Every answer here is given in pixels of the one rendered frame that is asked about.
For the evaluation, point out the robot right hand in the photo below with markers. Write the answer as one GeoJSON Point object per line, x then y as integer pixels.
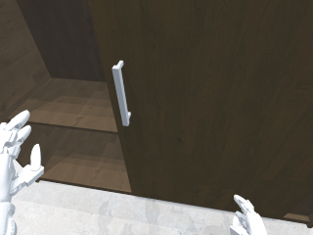
{"type": "Point", "coordinates": [250, 220]}

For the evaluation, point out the wardrobe door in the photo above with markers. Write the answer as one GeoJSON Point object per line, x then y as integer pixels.
{"type": "Point", "coordinates": [305, 207]}
{"type": "Point", "coordinates": [221, 99]}

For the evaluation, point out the handle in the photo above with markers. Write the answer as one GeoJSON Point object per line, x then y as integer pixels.
{"type": "Point", "coordinates": [120, 93]}

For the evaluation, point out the robot left forearm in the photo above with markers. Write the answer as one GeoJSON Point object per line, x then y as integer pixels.
{"type": "Point", "coordinates": [7, 224]}

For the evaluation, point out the robot left hand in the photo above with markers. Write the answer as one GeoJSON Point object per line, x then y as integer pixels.
{"type": "Point", "coordinates": [12, 136]}

